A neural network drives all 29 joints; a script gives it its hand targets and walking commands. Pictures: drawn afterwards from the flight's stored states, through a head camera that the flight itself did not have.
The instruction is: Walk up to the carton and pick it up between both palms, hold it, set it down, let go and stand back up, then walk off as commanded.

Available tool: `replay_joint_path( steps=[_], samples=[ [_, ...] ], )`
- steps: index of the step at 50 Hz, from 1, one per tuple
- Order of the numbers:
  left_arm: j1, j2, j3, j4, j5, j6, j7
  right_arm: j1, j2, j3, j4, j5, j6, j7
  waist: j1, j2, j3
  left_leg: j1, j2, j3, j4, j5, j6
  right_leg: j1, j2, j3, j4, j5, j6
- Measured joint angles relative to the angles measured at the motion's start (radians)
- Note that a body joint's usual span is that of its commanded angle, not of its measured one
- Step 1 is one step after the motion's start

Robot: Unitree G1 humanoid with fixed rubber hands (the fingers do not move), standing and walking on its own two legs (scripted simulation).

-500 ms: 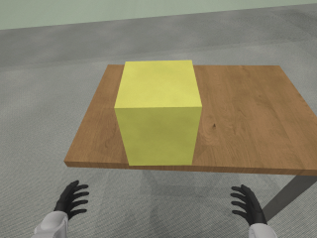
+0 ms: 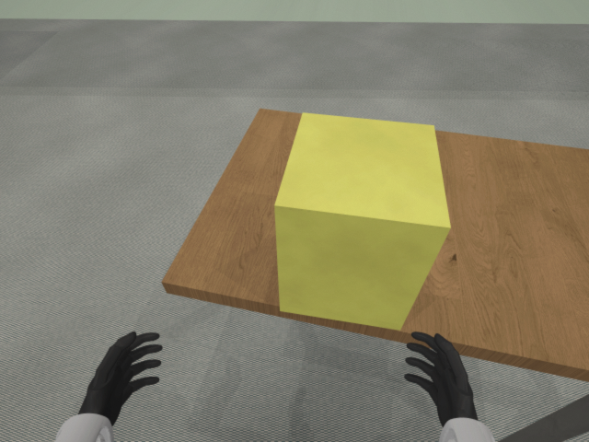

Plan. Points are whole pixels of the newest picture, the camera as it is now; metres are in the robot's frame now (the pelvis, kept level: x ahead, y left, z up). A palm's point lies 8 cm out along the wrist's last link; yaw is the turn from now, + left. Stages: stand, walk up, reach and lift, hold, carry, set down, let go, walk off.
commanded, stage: reach and lift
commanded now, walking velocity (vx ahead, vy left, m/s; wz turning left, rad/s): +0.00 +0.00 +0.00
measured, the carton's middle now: (352, 223) +0.42 -0.03 +0.06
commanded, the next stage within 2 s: none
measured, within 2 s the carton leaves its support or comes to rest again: neither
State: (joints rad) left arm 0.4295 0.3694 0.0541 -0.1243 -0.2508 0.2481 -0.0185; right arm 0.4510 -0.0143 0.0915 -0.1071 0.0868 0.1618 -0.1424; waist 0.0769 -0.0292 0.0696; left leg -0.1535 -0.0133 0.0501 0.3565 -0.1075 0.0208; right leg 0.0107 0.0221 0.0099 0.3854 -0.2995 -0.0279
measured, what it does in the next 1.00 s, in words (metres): stands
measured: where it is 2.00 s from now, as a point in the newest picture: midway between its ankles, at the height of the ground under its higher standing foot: outside the picture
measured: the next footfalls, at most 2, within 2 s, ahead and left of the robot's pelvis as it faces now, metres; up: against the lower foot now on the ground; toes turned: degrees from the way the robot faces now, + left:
none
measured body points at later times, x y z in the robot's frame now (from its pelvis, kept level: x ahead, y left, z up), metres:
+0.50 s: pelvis -0.01 +0.03 +0.00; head +0.01 +0.04 +0.45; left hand +0.21 +0.22 +0.05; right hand +0.20 -0.18 +0.06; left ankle +0.06 +0.11 -0.74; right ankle -0.05 -0.10 -0.74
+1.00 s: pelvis -0.01 +0.01 +0.00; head +0.02 +0.01 +0.45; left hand +0.32 +0.20 +0.11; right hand +0.29 -0.19 +0.09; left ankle +0.06 +0.11 -0.74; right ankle -0.05 -0.10 -0.74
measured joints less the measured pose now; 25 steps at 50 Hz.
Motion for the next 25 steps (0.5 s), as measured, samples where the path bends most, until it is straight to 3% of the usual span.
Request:
replay_joint_path(
  steps=[6,12,18,25],
  samples=[
    [0.014,-0.03,-0.053,-0.141,0.006,-0.026,0.002,0.003,-0.065,-0.1,-0.047,0.044,-0.043,-0.007,-0.026,0.002,-0.001,0.002,-0.002,0.026,0.006,-0.017,0.022,0.016,-0.008,0.025,-0.044,0.019,0.023],
    [0.013,-0.098,-0.087,-0.181,0.052,-0.01,0.041,0.026,-0.129,-0.123,-0.119,0.123,-0.05,0.048,-0.04,0.019,-0.004,0.004,0.001,0.067,-0.017,-0.013,0.035,0.011,-0.012,0.067,-0.082,0.048,0.039],
    [0.011,-0.133,-0.113,-0.21,0.058,0.008,0.101,0.03,-0.13,-0.111,-0.177,0.162,-0.034,0.093,-0.031,0.034,0.001,-0.009,0.001,0.077,-0.037,0.005,0.039,-0.012,-0.014,0.078,-0.09,0.065,0.045],
    [-0.07,-0.111,-0.138,-0.215,0.007,0.06,0.132,-0.07,-0.142,-0.134,-0.166,0.144,0.022,0.081,-0.016,0.032,0.012,-0.031,-0.002,0.06,-0.053,0.035,0.037,-0.046,-0.013,0.06,-0.071,0.071,0.044]
  ],
)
